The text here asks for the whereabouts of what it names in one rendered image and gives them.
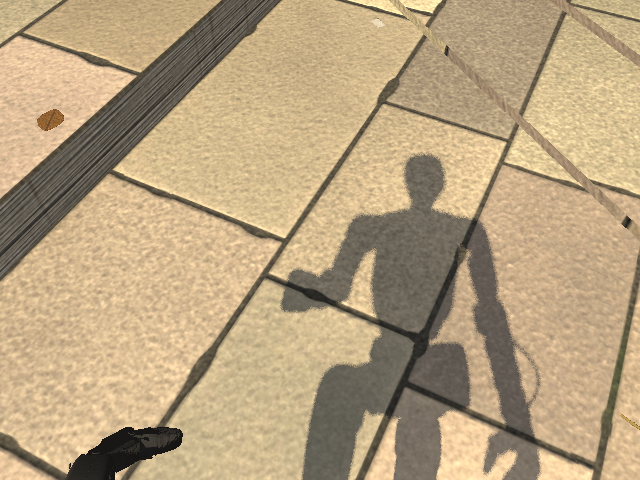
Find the left robot hand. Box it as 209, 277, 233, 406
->
65, 427, 183, 480

